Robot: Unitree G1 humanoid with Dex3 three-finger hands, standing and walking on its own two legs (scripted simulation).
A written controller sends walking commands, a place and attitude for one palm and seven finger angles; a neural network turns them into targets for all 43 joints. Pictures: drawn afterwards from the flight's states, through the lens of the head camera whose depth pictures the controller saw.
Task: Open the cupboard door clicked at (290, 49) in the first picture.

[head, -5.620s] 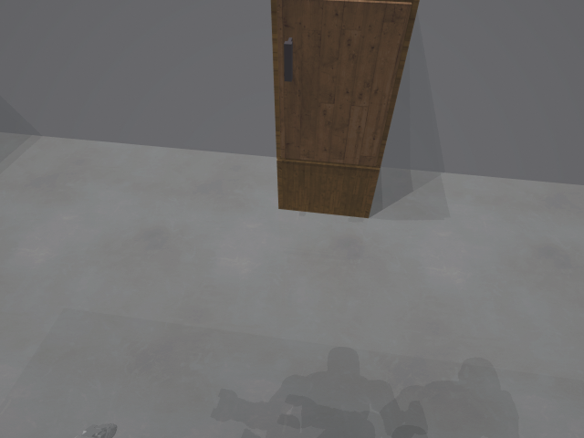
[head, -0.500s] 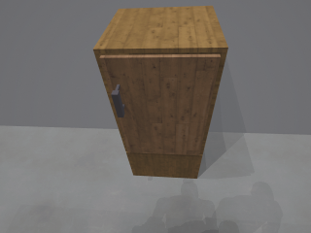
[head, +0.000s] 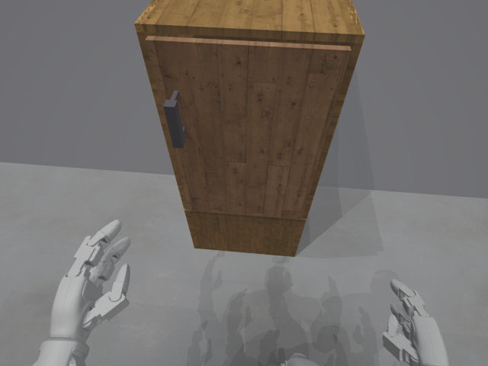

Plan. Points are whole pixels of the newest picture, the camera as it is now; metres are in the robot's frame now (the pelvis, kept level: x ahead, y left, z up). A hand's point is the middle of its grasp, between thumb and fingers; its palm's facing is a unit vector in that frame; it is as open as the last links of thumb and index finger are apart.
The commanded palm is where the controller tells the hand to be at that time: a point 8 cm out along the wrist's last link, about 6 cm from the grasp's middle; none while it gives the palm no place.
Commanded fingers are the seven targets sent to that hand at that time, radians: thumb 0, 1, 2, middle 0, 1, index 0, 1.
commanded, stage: raise the hand with hooked fingers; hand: left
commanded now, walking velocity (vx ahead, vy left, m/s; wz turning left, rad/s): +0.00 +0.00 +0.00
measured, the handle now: (177, 119) +0.62 +0.19 +0.04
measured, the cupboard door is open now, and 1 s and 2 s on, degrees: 0 0 0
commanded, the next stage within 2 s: move the hooked fingers beside the handle in 1.82 s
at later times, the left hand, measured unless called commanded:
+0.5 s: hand (96, 303) +0.21 +0.24 +0.01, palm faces -0.06 -1.00 -0.06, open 10.7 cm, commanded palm +0.19 +0.30 +0.01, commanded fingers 0.00 -0.03 0.50 -0.27 -0.90 -0.27 -0.90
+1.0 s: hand (68, 268) +0.26 +0.29 +0.03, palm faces -0.01 -1.00 -0.07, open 13.5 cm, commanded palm +0.23 +0.34 +0.04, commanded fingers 0.00 -0.50 0.30 -0.30 -1.20 -0.30 -1.20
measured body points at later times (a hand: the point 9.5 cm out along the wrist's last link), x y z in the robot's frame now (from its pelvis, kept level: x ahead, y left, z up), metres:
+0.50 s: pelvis -0.02 +0.04 -0.04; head +0.04 +0.05 +0.40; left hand +0.21 +0.30 +0.01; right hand +0.14 -0.17 -0.13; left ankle -0.02 +0.14 -0.69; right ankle +0.06 -0.11 -0.69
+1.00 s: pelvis +0.01 +0.04 -0.02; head +0.07 +0.06 +0.42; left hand +0.25 +0.35 +0.04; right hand +0.20 -0.20 -0.08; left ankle -0.02 +0.14 -0.69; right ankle +0.06 -0.11 -0.69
